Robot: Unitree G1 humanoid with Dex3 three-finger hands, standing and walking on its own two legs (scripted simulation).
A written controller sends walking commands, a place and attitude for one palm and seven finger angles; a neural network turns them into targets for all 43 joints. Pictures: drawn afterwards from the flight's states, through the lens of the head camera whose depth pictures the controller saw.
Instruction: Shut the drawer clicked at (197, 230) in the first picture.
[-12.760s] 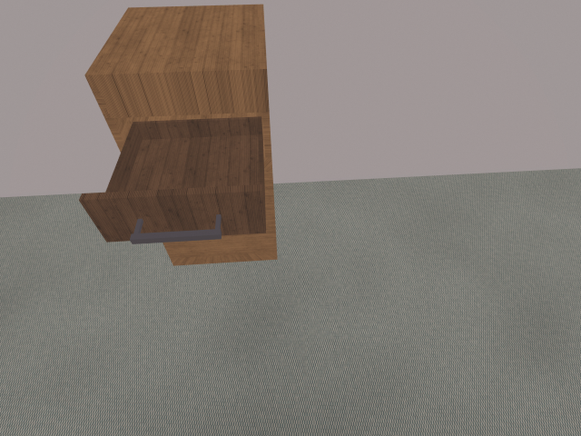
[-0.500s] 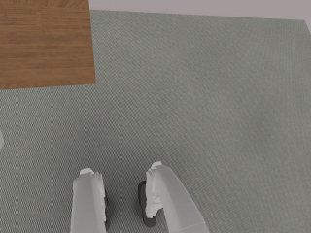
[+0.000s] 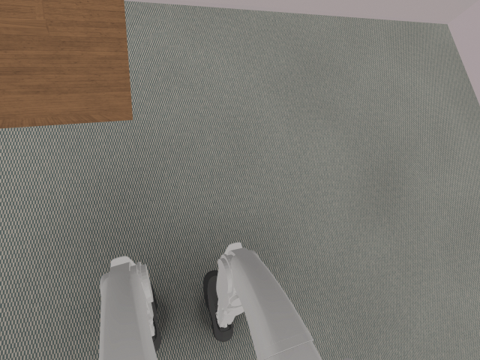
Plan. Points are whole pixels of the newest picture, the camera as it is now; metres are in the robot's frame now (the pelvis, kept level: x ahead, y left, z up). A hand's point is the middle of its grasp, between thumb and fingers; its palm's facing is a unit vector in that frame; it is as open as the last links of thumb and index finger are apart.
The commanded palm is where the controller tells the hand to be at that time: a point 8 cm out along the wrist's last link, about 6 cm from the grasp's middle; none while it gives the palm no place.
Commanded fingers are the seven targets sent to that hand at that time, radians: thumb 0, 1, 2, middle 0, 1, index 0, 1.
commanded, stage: pull the fist back off the drawer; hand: left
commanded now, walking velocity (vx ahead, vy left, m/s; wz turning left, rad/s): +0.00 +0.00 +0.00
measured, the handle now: out of the picture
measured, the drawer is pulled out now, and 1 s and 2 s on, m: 0.00 0.00 0.00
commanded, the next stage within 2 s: draw the hand back to the body in 0.46 s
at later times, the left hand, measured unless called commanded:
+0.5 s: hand out of the picture +0.59 +0.29 +0.07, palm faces +0.14 -0.99 -0.02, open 3.2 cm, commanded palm +0.58 +0.28 +0.07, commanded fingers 0.00 0.90 0.90 -1.40 -1.60 -1.40 -1.60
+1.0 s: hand out of the picture +0.44 +0.29 +0.19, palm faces +0.15 -0.99 -0.03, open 3.2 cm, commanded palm +0.40 +0.32 +0.19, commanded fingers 0.00 0.90 0.90 -1.40 -1.60 -1.40 -1.60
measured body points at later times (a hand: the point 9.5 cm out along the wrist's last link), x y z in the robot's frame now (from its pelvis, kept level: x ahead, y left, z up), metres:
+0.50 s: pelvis +0.03 +0.01 +0.03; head +0.24 +0.08 +0.42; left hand +0.57 +0.34 +0.07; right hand +0.04 -0.25 -0.06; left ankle +0.08 +0.09 -0.53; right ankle +0.07 -0.12 -0.53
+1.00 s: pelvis +0.08 +0.00 +0.13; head +0.16 +0.05 +0.57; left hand +0.42 +0.34 +0.20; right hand +0.24 -0.23 +0.03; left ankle +0.08 +0.09 -0.53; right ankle +0.07 -0.12 -0.53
